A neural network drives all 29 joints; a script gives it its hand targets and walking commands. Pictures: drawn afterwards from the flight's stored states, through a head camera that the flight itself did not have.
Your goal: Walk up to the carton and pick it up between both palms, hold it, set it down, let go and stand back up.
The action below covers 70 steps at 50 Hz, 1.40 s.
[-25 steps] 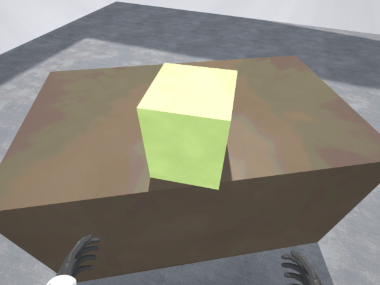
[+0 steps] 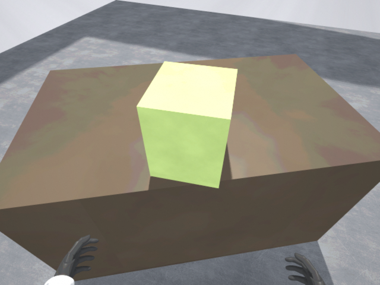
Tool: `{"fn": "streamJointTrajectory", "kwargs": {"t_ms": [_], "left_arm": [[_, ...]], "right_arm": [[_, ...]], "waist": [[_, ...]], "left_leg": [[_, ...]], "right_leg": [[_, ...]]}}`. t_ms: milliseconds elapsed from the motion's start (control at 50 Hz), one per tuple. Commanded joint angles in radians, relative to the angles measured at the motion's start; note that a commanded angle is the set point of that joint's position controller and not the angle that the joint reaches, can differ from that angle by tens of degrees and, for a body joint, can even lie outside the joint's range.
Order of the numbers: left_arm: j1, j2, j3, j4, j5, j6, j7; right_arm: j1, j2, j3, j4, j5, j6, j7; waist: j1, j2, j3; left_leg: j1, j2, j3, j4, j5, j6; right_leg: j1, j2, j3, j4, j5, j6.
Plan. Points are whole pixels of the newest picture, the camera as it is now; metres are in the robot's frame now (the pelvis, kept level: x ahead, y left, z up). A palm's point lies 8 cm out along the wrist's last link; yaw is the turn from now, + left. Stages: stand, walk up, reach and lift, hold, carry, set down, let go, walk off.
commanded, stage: stand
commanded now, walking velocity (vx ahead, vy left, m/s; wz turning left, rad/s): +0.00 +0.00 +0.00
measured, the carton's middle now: (191, 125) +0.51 +0.02 +0.06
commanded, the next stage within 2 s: walk up in 0.36 s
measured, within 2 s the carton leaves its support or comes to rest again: neither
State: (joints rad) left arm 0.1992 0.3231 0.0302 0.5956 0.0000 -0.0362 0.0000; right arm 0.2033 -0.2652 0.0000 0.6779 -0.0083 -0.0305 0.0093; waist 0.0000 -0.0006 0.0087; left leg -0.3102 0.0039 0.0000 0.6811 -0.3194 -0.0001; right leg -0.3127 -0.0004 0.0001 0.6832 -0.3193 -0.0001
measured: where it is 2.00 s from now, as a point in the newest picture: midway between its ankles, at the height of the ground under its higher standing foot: outside the picture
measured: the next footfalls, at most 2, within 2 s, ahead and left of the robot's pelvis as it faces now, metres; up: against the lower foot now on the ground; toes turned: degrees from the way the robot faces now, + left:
left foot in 1.34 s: +0.18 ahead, +0.08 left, +0.00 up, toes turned -1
right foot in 1.64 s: +0.18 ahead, -0.26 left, +0.00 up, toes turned +1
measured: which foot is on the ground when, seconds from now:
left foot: down 0.00-0.86, up 0.88-1.00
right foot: down 0.00-1.00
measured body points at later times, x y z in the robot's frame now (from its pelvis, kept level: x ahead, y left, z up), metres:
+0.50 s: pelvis -0.01 +0.00 +0.00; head -0.02 +0.00 +0.45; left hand +0.16 +0.28 -0.07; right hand +0.14 -0.25 -0.09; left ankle +0.03 +0.12 -0.72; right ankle +0.03 -0.12 -0.72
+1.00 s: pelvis +0.03 -0.07 +0.01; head +0.03 -0.08 +0.45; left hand +0.14 +0.25 -0.07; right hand +0.12 -0.36 -0.10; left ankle +0.02 +0.09 -0.66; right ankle +0.03 -0.14 -0.72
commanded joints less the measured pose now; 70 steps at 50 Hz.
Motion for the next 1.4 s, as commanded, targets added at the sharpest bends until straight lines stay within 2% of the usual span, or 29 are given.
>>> {"fn": "streamJointTrajectory", "kwargs": {"t_ms": [0, 60, 100, 140, 200, 320, 400, 500, 520, 540, 560, 620, 640, 720, 780, 800, 820, 840, 880, 940, 1020, 1160, 1200, 1240, 1280, 1300, 1320, 1340, 1380], "left_arm": [[-0.066, 0.216, 0.065, -0.049, 0.001, -0.029, -0.009], [-0.048, 0.218, 0.064, -0.044, -0.001, -0.021, -0.009], [-0.083, 0.206, 0.055, -0.033, 0.007, -0.019, -0.004], [-0.080, 0.213, 0.060, -0.032, 0.003, -0.018, -0.004], [-0.038, 0.228, 0.060, -0.014, 0.000, -0.024, 0.005], [-0.065, 0.190, 0.049, -0.020, -0.005, -0.028, -0.006], [-0.089, 0.236, 0.063, -0.015, 0.001, -0.017, -0.005], [-0.033, 0.208, 0.053, 0.002, 0.003, -0.024, -0.004], [-0.058, 0.189, 0.048, -0.007, 0.000, -0.024, -0.007], [-0.002, 0.241, 0.095, -0.047, 0.041, 0.003, -0.028], [-0.019, 0.235, 0.105, -0.059, 0.047, 0.014, -0.035], [-0.046, 0.228, 0.119, -0.112, 0.053, 0.025, -0.054], [-0.034, 0.237, 0.133, -0.130, 0.059, 0.024, -0.055], [-0.028, 0.224, 0.136, -0.147, 0.077, 0.017, -0.061], [0.058, 0.212, 0.134, -0.111, 0.065, 0.002, -0.058], [0.184, 0.225, 0.134, -0.062, 0.069, -0.007, -0.045], [0.259, 0.333, 0.160, -0.041, 0.072, -0.014, -0.034], [0.235, 0.328, 0.155, -0.042, 0.064, -0.006, -0.022], [0.261, 0.331, 0.163, -0.076, 0.063, 0.008, -0.003], [0.199, 0.278, 0.136, -0.095, 0.045, 0.025, 0.001], [0.212, 0.260, 0.138, -0.127, 0.036, 0.032, 0.010], [0.251, 0.247, 0.128, -0.151, 0.048, 0.048, 0.017], [0.218, 0.260, 0.120, -0.152, 0.047, 0.055, 0.009], [0.144, 0.245, 0.116, -0.193, 0.037, 0.062, 0.006], [0.149, 0.193, 0.107, -0.188, 0.027, 0.063, 0.000], [0.136, 0.182, 0.097, -0.202, 0.024, 0.058, -0.004], [0.090, 0.232, 0.115, -0.229, 0.026, 0.075, 0.002], [0.060, 0.263, 0.135, -0.238, 0.034, 0.096, 0.000], [0.070, 0.267, 0.139, -0.248, 0.043, 0.102, -0.006]], "right_arm": [[-0.059, -0.276, -0.092, -0.069, -0.001, -0.023, -0.005], [-0.080, -0.235, -0.079, -0.074, 0.003, -0.024, -0.001], [-0.066, -0.236, -0.088, -0.072, 0.007, -0.027, 0.005], [-0.058, -0.245, -0.089, -0.063, 0.003, -0.027, 0.002], [-0.104, -0.252, -0.088, -0.062, 0.005, -0.021, -0.003], [-0.093, -0.254, -0.080, -0.044, 0.009, -0.032, -0.003], [-0.074, -0.268, -0.084, -0.055, 0.011, -0.025, 0.000], [-0.134, -0.281, -0.093, -0.047, 0.011, -0.030, 0.004], [-0.093, -0.276, -0.091, -0.037, 0.013, -0.028, 0.000], [0.079, -0.332, -0.117, -0.070, -0.011, -0.033, -0.015], [0.101, -0.335, -0.121, -0.055, -0.023, -0.032, -0.022], [0.167, -0.381, -0.142, -0.061, -0.053, -0.031, -0.037], [0.139, -0.405, -0.153, -0.085, -0.062, -0.035, -0.042], [0.213, -0.421, -0.163, -0.096, -0.051, -0.047, -0.061], [0.138, -0.370, -0.142, -0.119, -0.046, -0.036, -0.055], [0.105, -0.332, -0.127, -0.137, -0.041, -0.030, -0.051], [0.079, -0.237, -0.101, -0.173, -0.010, -0.028, -0.046], [0.030, -0.260, -0.095, -0.190, -0.018, -0.026, -0.064], [0.105, -0.283, -0.104, -0.173, -0.001, -0.009, -0.074], [0.187, -0.307, -0.103, -0.144, -0.006, -0.006, -0.062], [0.183, -0.305, -0.106, -0.155, -0.018, 0.016, -0.065], [0.126, -0.283, -0.092, -0.194, -0.020, 0.010, -0.065], [0.149, -0.277, -0.081, -0.192, -0.018, 0.001, -0.069], [0.231, -0.270, -0.081, -0.149, -0.023, -0.017, -0.076], [0.296, -0.350, -0.116, -0.126, -0.028, -0.022, -0.093], [0.313, -0.421, -0.128, -0.142, -0.033, -0.009, -0.102], [0.352, -0.410, -0.121, -0.149, -0.039, -0.001, -0.105], [0.341, -0.399, -0.114, -0.150, -0.038, 0.000, -0.108], [0.247, -0.423, -0.122, -0.177, -0.045, -0.008, -0.103]], "waist": [[-0.006, -0.007, 0.022], [-0.006, 0.064, 0.002], [-0.023, -0.035, 0.018], [-0.028, 0.027, -0.033], [0.004, -0.039, -0.012], [-0.004, 0.012, -0.054], [-0.023, 0.002, 0.003], [0.032, 0.049, -0.014], [0.005, 0.029, -0.015], [-0.007, -0.070, -0.039], [-0.016, -0.053, 0.032], [-0.050, 0.099, 0.152], [-0.032, 0.106, 0.145], [-0.045, 0.059, 0.054], [0.022, 0.063, 0.027], [0.094, 0.018, -0.029], [0.108, -0.218, -0.060], [0.131, -0.141, 0.021], [0.112, -0.098, 0.039], [0.069, -0.112, 0.055], [0.063, -0.065, 0.118], [0.096, -0.112, 0.093], [0.073, -0.170, 0.061], [0.017, -0.109, 0.006], [-0.022, 0.029, -0.027], [-0.053, 0.191, -0.059], [-0.074, 0.070, -0.020], [-0.077, 0.027, 0.047], [-0.033, 0.087, 0.193]], "left_leg": [[0.035, 0.115, -0.099, -0.183, 0.117, 0.042], [0.012, 0.127, -0.126, -0.225, 0.061, 0.054], [0.027, 0.105, -0.110, -0.204, 0.081, 0.041], [0.082, 0.113, -0.115, -0.198, 0.142, 0.043], [0.041, 0.109, -0.108, -0.195, 0.149, 0.038], [0.068, 0.114, -0.112, -0.211, 0.179, 0.040], [0.059, 0.125, -0.124, -0.217, 0.121, 0.038], [-0.015, 0.116, -0.134, -0.250, 0.005, 0.034], [-0.002, 0.110, -0.128, -0.256, -0.038, 0.037], [0.031, 0.112, -0.226, -0.232, -0.285, 0.112], [0.052, 0.158, -0.309, -0.284, -0.422, 0.146], [0.023, 0.337, -0.617, -0.458, -0.625, 0.251], [0.029, 0.361, -0.634, -0.449, -0.572, 0.271], [0.155, 0.351, -0.593, -0.382, -0.375, 0.273], [-0.008, 0.232, -0.348, -0.192, -0.154, 0.208], [-0.173, 0.145, -0.200, 0.027, -0.045, 0.132], [-0.429, -0.046, 0.002, 0.308, -0.221, 0.026], [-0.573, -0.069, -0.039, 0.359, -0.340, 0.005], [-0.531, -0.033, -0.126, 0.451, -0.269, 0.009], [-0.432, -0.003, -0.071, 0.435, -0.150, -0.007], [-0.378, -0.021, -0.063, 0.411, -0.056, -0.016], [-0.277, 0.004, -0.018, 0.177, -0.120, 0.003], [-0.194, -0.008, 0.036, 0.002, -0.067, -0.002], [0.014, -0.023, 0.063, -0.201, 0.124, 0.017], [0.281, 0.062, -0.073, -0.189, 0.307, 0.080], [0.367, 0.267, -0.387, -0.180, 0.466, 0.184], [0.284, 0.363, -0.616, -0.239, 0.303, 0.292], [0.161, 0.400, -0.663, -0.304, 0.067, 0.321], [-0.034, 0.345, -0.629, -0.380, -0.306, 0.263]], "right_leg": [[0.028, -0.109, 0.120, -0.180, 0.143, -0.045], [0.061, -0.114, 0.128, -0.182, 0.120, -0.038], [0.047, -0.116, 0.126, -0.198, 0.100, -0.044], [0.040, -0.130, 0.146, -0.181, 0.098, -0.050], [0.067, -0.130, 0.127, -0.204, 0.164, -0.047], [0.074, -0.118, 0.113, -0.184, 0.150, -0.042], [0.023, -0.109, 0.123, -0.199, 0.097, -0.045], [0.081, -0.109, 0.118, -0.207, 0.066, -0.043], [0.076, -0.109, 0.120, -0.205, 0.059, -0.042], [0.035, -0.087, 0.083, -0.141, -0.255, -0.072], [-0.101, -0.076, 0.084, -0.089, -0.340, -0.071], [-0.282, -0.061, 0.047, 0.137, -0.250, -0.057], [-0.294, -0.079, 0.084, 0.185, -0.253, -0.053], [-0.320, -0.089, 0.103, 0.200, -0.224, -0.057], [0.001, -0.066, 0.052, -0.114, -0.114, -0.089], [0.223, -0.117, 0.187, -0.273, -0.141, -0.115], [0.456, -0.323, 0.511, -0.380, 0.006, -0.128], [0.451, -0.361, 0.545, -0.358, 0.124, -0.171], [0.416, -0.346, 0.438, -0.326, 0.237, -0.137], [0.370, -0.220, 0.271, -0.311, 0.339, -0.029], [0.291, -0.195, 0.208, -0.327, 0.394, -0.010], [0.333, -0.236, 0.181, -0.259, 0.439, -0.128], [0.351, -0.189, 0.099, -0.160, 0.534, -0.147], [0.267, -0.130, 0.038, -0.008, 0.430, -0.104], [0.033, -0.106, 0.007, 0.168, 0.215, -0.050], [-0.189, -0.018, -0.019, 0.334, -0.135, -0.009], [-0.256, -0.012, 0.051, 0.419, -0.348, 0.014], [-0.236, -0.029, 0.083, 0.443, -0.367, 0.006], [-0.236, -0.054, 0.110, 0.416, -0.316, -0.025]]}}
